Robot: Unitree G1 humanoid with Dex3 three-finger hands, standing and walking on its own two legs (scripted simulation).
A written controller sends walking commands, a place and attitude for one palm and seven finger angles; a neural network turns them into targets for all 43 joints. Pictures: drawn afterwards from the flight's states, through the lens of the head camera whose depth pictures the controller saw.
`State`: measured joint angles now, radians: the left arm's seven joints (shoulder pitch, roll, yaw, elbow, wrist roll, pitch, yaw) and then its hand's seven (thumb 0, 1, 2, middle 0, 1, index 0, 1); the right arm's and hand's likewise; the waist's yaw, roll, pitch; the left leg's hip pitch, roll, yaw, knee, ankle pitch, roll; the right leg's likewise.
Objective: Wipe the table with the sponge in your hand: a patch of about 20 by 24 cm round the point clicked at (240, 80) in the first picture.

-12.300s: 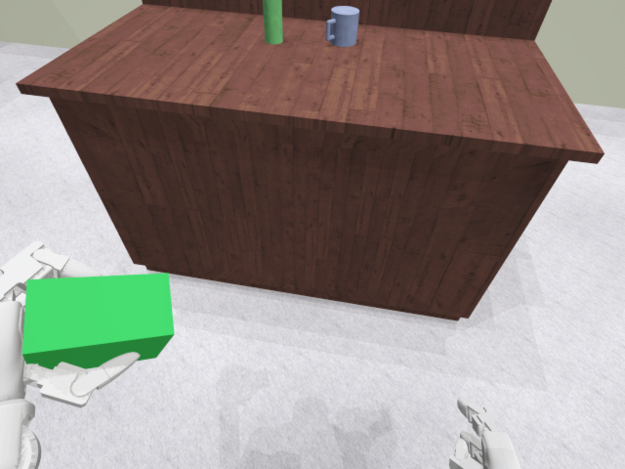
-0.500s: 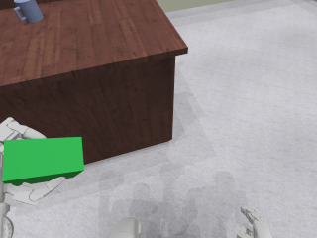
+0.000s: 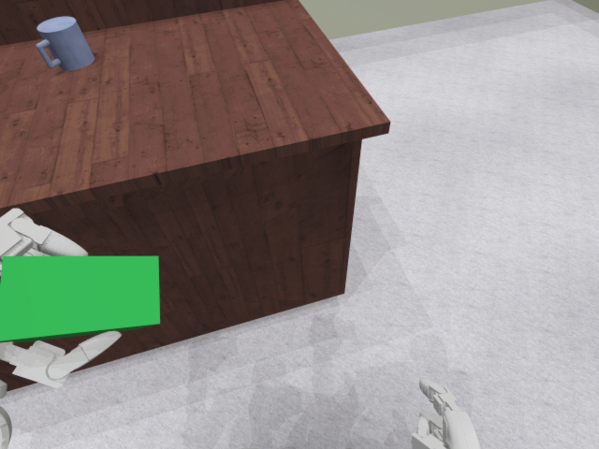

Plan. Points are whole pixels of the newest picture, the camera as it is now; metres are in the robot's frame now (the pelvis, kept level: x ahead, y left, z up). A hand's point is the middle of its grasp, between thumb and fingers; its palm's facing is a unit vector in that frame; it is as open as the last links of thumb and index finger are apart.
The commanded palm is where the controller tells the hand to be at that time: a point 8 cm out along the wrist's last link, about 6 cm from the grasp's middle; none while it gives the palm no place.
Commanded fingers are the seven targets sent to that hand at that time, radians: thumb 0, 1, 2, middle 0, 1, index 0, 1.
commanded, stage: take the last steps up to it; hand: left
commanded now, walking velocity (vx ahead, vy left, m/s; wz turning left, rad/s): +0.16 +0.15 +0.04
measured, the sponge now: (102, 298) +0.22 +0.20 +0.17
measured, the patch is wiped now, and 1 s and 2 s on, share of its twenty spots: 0.00 0.00 0.00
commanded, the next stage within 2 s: come to a stop and stand still in 0.18 s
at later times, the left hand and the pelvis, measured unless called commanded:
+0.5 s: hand out of the picture +0.26 +0.31 +0.19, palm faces +0.41 -0.81 -0.41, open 10.3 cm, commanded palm +0.20 +0.34 +0.19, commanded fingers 0.00 0.10 1.30 -1.20 -1.60 -1.20 -1.60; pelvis +0.04 +0.06 +0.01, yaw +1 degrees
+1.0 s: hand (55, 288) +0.24 +0.26 +0.16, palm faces +0.26 -0.88 -0.39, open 10.3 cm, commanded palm +0.19 +0.31 +0.19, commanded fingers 0.00 0.10 1.30 -1.20 -1.60 -1.20 -1.60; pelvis +0.01 +0.04 +0.01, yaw -3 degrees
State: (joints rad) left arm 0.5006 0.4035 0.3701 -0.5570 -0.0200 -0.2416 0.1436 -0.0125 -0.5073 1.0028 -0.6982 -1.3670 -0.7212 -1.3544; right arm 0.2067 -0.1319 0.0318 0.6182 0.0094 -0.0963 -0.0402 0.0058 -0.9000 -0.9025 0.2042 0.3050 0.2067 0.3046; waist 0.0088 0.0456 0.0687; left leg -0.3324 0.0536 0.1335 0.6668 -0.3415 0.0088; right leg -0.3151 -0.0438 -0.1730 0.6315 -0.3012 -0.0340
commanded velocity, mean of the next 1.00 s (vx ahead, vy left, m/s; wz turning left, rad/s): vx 0.02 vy -0.02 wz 0.00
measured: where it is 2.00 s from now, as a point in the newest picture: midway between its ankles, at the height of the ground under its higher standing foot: outside the picture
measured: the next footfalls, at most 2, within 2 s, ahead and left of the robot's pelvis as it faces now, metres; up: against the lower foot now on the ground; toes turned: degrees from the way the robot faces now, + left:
left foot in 0.32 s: +0.12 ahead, +0.16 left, +0.00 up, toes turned -1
right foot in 0.66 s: +0.08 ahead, -0.04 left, +0.00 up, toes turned -5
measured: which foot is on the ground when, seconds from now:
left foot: up 0.00-0.30, down 0.32-1.00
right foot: down 0.00-0.32, up 0.34-0.64, down 0.66-1.00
